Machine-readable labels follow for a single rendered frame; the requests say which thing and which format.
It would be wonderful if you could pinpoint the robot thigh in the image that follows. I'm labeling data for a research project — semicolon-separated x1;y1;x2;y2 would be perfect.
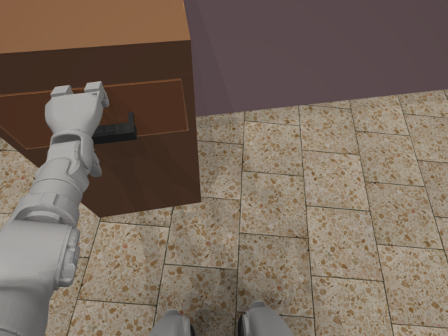
149;315;190;336
242;307;294;336

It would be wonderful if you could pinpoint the robot left thigh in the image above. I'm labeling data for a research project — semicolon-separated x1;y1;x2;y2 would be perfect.
149;315;190;336

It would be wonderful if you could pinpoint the cabinet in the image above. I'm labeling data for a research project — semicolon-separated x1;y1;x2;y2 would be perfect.
0;0;201;218

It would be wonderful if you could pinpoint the robot left upper arm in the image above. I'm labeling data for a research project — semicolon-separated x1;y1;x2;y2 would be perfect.
0;220;81;336

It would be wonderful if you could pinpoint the handle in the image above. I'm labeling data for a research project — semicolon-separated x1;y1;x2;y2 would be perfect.
92;112;137;145

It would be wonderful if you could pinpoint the robot right thigh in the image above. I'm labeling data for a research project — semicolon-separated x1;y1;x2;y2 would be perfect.
242;307;294;336

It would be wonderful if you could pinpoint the left robot hand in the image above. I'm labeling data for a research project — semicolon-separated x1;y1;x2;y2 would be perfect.
45;81;109;177

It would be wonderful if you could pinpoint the robot left forearm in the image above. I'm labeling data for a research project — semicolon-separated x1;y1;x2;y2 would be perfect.
0;129;94;240

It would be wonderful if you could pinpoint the drawer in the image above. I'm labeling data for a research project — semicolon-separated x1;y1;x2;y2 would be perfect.
0;78;187;148

